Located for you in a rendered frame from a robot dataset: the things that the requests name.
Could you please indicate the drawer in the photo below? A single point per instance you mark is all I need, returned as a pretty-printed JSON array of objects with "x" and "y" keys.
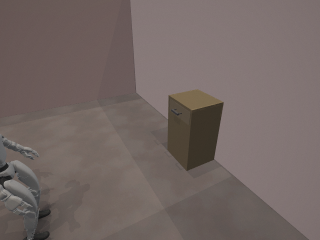
[{"x": 185, "y": 116}]

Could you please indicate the robot right shin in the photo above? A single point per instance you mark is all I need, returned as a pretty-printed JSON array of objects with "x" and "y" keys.
[{"x": 30, "y": 223}]

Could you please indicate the left robot forearm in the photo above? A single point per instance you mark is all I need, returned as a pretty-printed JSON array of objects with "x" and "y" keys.
[{"x": 11, "y": 145}]

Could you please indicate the right robot thigh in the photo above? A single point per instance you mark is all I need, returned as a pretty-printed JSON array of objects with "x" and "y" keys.
[{"x": 19, "y": 190}]

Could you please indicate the right robot hand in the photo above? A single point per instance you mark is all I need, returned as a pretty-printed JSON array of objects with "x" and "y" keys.
[{"x": 13, "y": 202}]

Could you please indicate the right robot forearm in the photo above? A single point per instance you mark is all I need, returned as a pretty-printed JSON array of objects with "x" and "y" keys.
[{"x": 4, "y": 194}]

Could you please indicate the handle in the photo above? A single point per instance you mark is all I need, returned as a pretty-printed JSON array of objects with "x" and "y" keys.
[{"x": 173, "y": 110}]

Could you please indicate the left robot hand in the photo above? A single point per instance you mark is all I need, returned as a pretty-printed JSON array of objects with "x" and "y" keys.
[{"x": 26, "y": 152}]

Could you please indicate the cabinet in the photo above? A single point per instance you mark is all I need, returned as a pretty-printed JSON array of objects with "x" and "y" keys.
[{"x": 194, "y": 144}]

